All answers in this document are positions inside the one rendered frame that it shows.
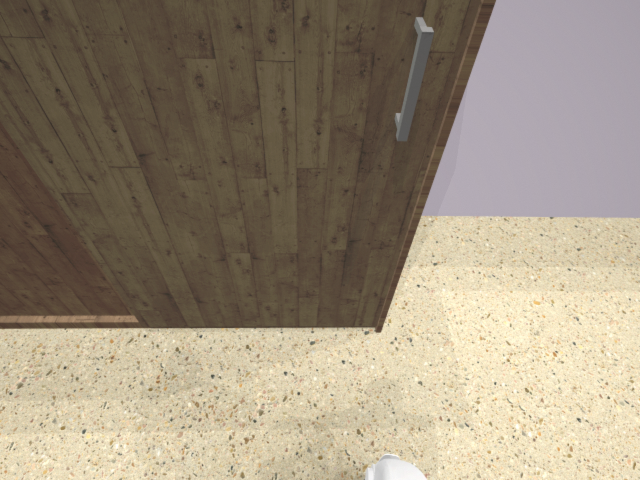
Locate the wardrobe door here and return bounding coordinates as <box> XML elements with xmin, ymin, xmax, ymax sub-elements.
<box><xmin>0</xmin><ymin>0</ymin><xmax>481</xmax><ymax>327</ymax></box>
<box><xmin>0</xmin><ymin>122</ymin><xmax>134</xmax><ymax>316</ymax></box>

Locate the handle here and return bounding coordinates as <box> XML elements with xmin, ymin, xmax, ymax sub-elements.
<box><xmin>395</xmin><ymin>17</ymin><xmax>434</xmax><ymax>141</ymax></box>

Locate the right robot thigh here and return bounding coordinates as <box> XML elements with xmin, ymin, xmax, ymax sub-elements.
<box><xmin>365</xmin><ymin>459</ymin><xmax>427</xmax><ymax>480</ymax></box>

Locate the right robot shin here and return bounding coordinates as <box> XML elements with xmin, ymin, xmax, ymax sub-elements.
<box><xmin>378</xmin><ymin>454</ymin><xmax>400</xmax><ymax>462</ymax></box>

